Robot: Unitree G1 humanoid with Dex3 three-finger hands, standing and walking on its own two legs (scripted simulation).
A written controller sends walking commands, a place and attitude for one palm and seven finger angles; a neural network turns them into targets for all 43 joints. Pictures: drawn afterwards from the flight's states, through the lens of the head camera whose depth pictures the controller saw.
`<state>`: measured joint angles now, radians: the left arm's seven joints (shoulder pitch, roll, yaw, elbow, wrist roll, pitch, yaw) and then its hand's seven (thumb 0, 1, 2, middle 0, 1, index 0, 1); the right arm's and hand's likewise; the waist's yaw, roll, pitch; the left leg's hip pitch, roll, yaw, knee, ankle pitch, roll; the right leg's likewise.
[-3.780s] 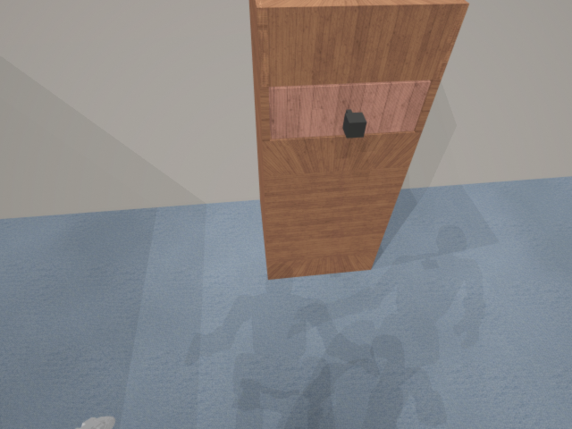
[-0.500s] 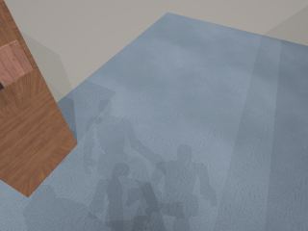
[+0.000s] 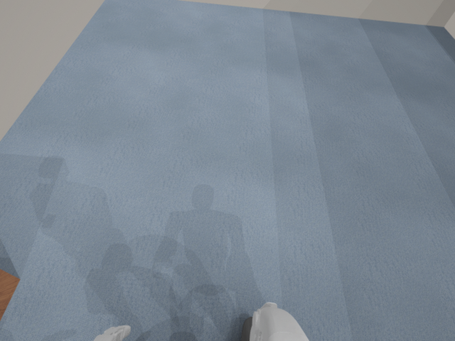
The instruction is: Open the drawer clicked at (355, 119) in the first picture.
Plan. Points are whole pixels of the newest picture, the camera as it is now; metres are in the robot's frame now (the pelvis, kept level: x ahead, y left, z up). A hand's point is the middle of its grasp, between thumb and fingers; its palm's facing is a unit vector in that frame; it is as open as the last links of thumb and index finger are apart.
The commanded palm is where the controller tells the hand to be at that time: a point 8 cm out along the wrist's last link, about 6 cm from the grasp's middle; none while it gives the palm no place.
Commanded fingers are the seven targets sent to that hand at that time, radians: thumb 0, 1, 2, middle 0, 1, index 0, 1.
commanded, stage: walk to a spot facing it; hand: left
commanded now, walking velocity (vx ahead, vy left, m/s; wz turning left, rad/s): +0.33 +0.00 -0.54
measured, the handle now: out of the picture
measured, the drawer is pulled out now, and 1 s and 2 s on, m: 0.00 0.00 0.00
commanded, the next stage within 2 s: turn to face it in 0.96 s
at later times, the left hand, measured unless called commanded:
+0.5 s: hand (147, 285) +0.25 +0.16 -0.16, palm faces -0.08 -0.97 -0.21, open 7.3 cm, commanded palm none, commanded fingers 0.00 0.90 0.90 -0.20 -0.30 -0.20 -0.30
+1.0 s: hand (184, 178) +0.53 +0.11 -0.16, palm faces -0.43 -0.88 -0.19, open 7.4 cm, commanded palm none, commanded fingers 0.00 0.90 0.90 -0.20 -0.30 -0.20 -0.30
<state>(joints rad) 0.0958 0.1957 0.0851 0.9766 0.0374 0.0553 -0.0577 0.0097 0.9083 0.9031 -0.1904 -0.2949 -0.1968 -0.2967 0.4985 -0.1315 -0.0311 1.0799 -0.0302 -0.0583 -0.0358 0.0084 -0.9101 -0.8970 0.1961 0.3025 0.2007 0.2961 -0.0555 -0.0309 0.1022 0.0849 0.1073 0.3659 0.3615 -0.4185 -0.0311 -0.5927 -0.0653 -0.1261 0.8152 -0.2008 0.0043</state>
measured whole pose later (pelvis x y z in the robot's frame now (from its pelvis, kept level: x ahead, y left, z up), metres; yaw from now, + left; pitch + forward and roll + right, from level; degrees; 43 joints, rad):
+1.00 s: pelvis +0.35 -0.02 +0.00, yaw -29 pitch +0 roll -1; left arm 0.14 0.21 0.11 0.95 0.03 0.06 -0.02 0.01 0.91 0.90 -0.19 -0.29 -0.20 -0.30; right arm 0.33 -0.19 -0.07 1.03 -0.03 -0.02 -0.03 0.00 -0.93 -0.90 0.20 0.30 0.20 0.30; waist -0.02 -0.02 0.09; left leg -0.12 0.14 0.36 0.50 -0.35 0.00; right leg -0.53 -0.09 -0.10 0.87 -0.26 0.04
